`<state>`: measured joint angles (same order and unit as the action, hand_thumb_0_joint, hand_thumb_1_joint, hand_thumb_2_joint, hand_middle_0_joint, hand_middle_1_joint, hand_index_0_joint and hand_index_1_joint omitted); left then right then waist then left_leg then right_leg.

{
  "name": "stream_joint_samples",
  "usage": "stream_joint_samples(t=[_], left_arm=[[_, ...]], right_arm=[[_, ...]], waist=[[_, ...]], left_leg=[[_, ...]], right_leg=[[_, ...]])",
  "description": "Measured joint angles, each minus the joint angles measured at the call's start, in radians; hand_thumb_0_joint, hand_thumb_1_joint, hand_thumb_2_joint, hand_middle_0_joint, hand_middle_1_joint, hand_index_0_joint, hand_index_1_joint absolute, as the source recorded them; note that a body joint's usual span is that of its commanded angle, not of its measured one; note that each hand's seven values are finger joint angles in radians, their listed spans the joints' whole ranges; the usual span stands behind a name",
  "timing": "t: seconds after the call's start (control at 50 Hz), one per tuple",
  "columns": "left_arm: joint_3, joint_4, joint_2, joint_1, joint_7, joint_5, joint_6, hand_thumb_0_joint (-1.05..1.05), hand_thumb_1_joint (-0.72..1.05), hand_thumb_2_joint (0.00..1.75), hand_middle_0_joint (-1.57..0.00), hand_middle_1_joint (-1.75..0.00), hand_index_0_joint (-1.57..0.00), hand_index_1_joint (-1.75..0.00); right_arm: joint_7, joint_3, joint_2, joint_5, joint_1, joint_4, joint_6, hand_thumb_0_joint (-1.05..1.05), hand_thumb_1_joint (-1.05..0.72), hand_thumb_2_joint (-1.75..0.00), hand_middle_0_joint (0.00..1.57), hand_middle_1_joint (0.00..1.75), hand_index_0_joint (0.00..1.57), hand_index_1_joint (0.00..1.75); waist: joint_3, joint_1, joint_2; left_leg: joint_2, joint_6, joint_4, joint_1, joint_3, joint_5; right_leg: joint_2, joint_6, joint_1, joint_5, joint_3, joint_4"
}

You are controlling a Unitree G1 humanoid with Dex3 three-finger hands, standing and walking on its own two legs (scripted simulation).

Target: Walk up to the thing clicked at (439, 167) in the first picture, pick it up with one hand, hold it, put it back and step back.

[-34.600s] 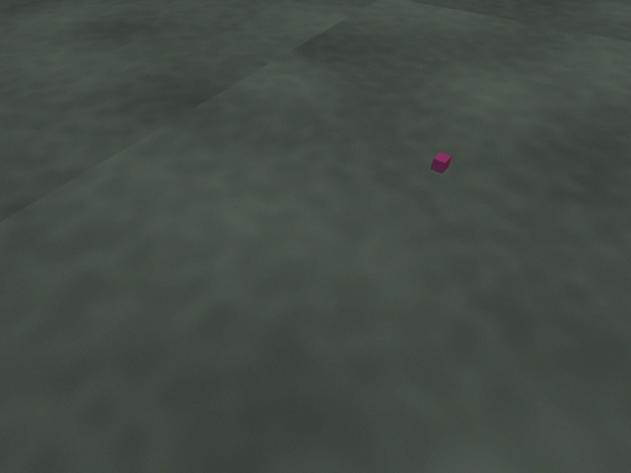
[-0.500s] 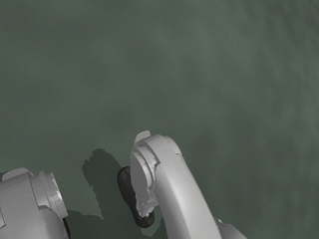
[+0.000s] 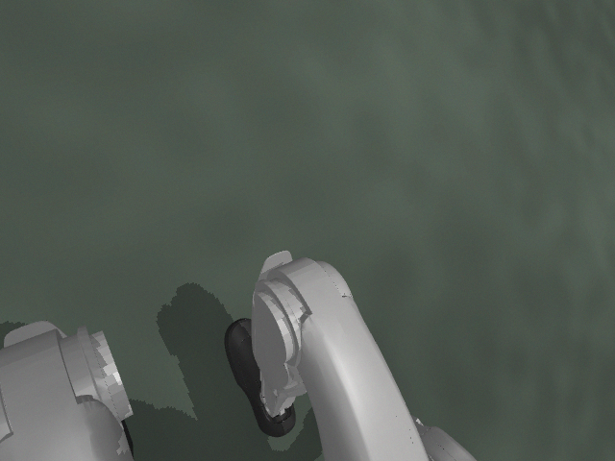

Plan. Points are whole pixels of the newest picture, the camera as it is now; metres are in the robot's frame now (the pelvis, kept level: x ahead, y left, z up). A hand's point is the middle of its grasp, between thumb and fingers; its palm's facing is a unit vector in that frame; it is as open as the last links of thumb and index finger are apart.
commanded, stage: close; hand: left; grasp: from above
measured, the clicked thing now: out of the picture +0.46 +0.33 -0.28
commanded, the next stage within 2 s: settle in 0.60 s
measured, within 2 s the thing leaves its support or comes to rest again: leaves its support in 1.02 s
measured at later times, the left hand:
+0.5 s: hand out of the picture +0.44 +0.33 -0.25, palm faces -0.44 -0.15 -0.89, open 9.6 cm
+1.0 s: hand out of the picture +0.45 +0.33 -0.24, palm faces -0.42 -0.15 -0.89, open 9.6 cm
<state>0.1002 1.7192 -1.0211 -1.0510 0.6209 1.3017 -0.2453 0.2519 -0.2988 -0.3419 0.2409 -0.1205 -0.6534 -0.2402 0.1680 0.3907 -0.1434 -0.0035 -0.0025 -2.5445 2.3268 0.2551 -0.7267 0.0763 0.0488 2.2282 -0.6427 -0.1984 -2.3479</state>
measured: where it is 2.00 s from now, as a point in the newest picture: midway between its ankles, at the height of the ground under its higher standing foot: (198, 437)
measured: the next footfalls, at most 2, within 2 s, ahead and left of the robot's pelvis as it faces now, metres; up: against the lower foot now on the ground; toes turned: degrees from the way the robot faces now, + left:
none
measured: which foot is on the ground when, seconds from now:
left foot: down 0.00-1.00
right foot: down 0.00-1.00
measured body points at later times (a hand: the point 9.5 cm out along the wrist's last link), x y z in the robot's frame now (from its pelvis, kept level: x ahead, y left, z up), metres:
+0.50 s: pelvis +0.00 +0.00 +0.00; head +0.27 +0.13 +0.33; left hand +0.46 +0.33 -0.19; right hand +0.04 -0.25 -0.05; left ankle +0.06 +0.12 -0.27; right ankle +0.12 -0.11 -0.27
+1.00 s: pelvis +0.00 +0.00 +0.00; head +0.27 +0.13 +0.33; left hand +0.47 +0.34 -0.19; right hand +0.05 -0.25 -0.05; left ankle +0.06 +0.12 -0.27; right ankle +0.12 -0.11 -0.27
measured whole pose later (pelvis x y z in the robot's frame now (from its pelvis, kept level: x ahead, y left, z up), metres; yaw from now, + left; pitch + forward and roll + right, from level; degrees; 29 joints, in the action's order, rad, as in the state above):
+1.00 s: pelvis +0.00 +0.00 +0.00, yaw +0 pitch +28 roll -15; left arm 0.15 1.63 -1.02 -1.02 0.55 1.29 -0.22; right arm 0.23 -0.29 -0.35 0.23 -0.15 -0.63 -0.21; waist 0.16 0.38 -0.13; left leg 0.00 0.00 -2.53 2.33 0.25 -0.72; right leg 0.07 0.04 2.23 -0.64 -0.20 -2.34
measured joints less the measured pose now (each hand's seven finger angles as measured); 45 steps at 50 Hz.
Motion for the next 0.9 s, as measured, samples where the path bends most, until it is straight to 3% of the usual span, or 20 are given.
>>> stream_joint_samples(t=[0.34, 0.9], left_arm=[[0.009, -0.02, -0.006, 0.002, -0.032, -0.025, 0.015, -0.01, 0.1, 0.39, -0.65, -0.51, -0.7, -0.5], [0.015, -0.032, -0.014, 0.001, -0.044, -0.016, 0.011, -0.02, 0.02, 0.46, -0.74, -0.5, -0.8, -0.45]], right_arm=[[-0.004, 0.004, -0.013, -0.01, -0.006, 0.009, 0.001, 0.0, -0.9, -0.9, 0.2, 0.3, 0.2, 0.29], [-0.023, -0.011, -0.002, -0.009, -0.006, 0.025, 0.024, 0.0, -0.91, -0.9, 0.2, 0.3, 0.2, 0.29]], waist=[[0.013, 0.003, 0.008], [0.009, 0.004, 0.002]], left_leg=[[-0.003, 0.0, 0.007, -0.004, -0.001, 0.004], [-0.003, 0.004, 0.007, -0.002, -0.001, 0.007]], right_leg=[[0.001, 0.0, -0.001, 0.006, 0.001, 0.007], [0.001, 0.002, -0.003, 0.009, 0.0, 0.009]])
